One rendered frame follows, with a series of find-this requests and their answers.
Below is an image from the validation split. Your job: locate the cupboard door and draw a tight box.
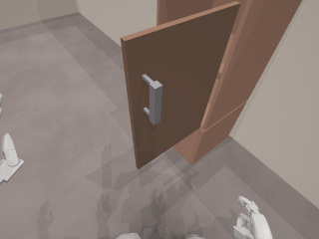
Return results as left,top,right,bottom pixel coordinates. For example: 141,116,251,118
121,1,241,169

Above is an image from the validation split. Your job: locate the handle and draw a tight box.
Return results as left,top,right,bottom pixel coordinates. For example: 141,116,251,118
142,74,162,125

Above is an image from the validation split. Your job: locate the robot right hand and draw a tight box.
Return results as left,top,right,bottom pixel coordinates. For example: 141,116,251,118
233,196,273,239

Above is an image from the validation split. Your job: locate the robot left hand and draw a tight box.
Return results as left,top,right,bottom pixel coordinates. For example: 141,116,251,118
0,93,24,184

